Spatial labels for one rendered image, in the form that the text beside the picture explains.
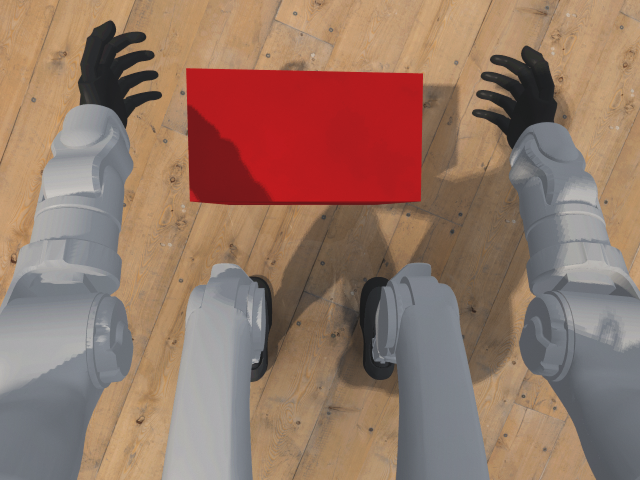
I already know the right robot foot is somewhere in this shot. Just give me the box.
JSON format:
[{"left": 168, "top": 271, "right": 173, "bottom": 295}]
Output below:
[{"left": 360, "top": 277, "right": 395, "bottom": 380}]

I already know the robot left hand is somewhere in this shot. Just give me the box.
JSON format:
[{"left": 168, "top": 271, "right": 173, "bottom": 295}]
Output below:
[{"left": 78, "top": 20, "right": 162, "bottom": 129}]

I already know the left robot upper arm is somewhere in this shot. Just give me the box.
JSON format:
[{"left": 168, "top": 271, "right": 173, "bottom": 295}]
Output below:
[{"left": 0, "top": 292, "right": 133, "bottom": 480}]

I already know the robot left forearm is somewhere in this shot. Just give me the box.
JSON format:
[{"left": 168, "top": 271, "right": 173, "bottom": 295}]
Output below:
[{"left": 0, "top": 104, "right": 134, "bottom": 314}]

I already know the right robot shin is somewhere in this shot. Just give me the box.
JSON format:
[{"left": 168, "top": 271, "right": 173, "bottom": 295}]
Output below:
[{"left": 372, "top": 263, "right": 460, "bottom": 364}]

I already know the right robot upper arm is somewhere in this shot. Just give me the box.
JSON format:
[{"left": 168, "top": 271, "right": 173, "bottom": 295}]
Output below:
[{"left": 519, "top": 290, "right": 640, "bottom": 480}]

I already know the robot right forearm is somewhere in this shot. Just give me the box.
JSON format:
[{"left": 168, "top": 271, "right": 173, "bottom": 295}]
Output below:
[{"left": 509, "top": 122, "right": 640, "bottom": 300}]

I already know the robot right hand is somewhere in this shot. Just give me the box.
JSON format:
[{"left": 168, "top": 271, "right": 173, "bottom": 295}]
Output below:
[{"left": 472, "top": 46, "right": 557, "bottom": 149}]

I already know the carton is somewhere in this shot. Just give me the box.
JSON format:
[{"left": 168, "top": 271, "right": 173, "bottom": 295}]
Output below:
[{"left": 186, "top": 68, "right": 423, "bottom": 205}]

